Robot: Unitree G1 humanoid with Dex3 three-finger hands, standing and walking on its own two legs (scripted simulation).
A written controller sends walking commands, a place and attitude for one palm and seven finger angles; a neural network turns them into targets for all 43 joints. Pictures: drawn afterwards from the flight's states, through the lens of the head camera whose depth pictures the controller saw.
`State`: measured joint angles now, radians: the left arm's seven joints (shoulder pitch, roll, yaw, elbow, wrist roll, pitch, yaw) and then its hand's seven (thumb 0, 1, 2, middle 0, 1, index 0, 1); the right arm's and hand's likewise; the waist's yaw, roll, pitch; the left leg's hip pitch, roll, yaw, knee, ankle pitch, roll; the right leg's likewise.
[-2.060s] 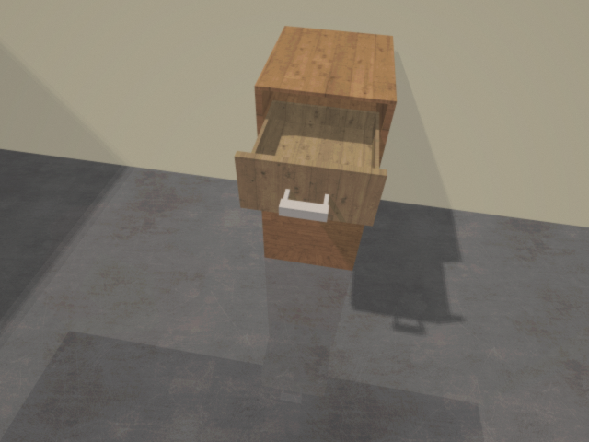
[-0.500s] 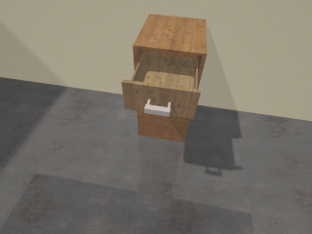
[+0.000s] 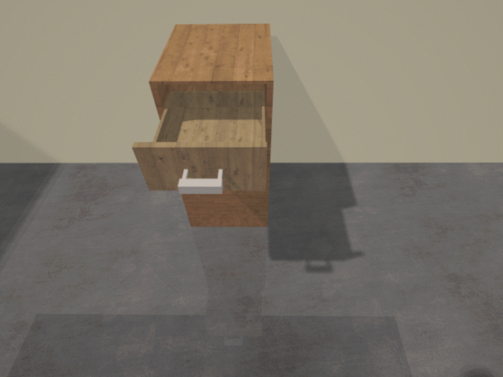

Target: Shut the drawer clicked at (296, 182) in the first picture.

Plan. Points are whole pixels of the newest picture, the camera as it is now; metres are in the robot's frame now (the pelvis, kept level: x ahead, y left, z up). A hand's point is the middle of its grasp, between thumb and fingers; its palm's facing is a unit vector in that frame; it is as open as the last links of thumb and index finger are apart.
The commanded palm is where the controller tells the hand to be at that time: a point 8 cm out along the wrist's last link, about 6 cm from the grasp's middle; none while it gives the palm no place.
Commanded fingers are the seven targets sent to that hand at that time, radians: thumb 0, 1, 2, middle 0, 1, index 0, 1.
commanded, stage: take the last steps up to it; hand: left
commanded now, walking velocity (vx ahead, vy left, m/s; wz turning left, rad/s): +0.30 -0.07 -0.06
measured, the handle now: (202, 179) +0.58 +0.16 -0.09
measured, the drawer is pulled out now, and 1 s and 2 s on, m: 0.29 0.29 0.29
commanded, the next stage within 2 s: come to a stop and stand still in 0.66 s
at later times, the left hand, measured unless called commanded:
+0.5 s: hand out of the picture +0.07 +0.11 -0.18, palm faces +0.11 -0.99 -0.10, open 7.4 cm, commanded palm none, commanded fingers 0.00 0.90 0.90 -0.20 -0.30 -0.20 -0.30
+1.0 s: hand (212, 269) +0.37 +0.12 -0.16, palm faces +0.01 -0.98 -0.22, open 7.3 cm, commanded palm none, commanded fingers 0.00 0.90 0.90 -0.20 -0.30 -0.20 -0.30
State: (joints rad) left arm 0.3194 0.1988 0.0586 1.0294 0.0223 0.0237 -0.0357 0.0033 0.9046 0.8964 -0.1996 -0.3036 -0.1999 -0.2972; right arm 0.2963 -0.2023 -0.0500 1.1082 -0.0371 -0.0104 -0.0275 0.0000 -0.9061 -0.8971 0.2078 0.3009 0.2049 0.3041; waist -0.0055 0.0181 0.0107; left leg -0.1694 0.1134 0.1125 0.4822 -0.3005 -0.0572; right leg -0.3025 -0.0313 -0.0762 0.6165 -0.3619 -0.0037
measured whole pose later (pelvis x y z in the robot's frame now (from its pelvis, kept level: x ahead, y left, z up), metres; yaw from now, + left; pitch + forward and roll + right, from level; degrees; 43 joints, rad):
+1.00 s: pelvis +0.29 -0.06 +0.00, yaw +1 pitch -1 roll +1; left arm 0.16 0.15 0.03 1.02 0.02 -0.01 0.03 0.00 0.92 0.90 -0.20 -0.30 -0.20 -0.30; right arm 0.29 -0.15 -0.04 1.11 -0.01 0.02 -0.03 0.00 -0.91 -0.90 0.20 0.30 0.20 0.30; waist -0.04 0.01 0.05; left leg -0.25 0.04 0.09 0.71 -0.47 -0.03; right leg -0.33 -0.08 -0.10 0.57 -0.23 -0.01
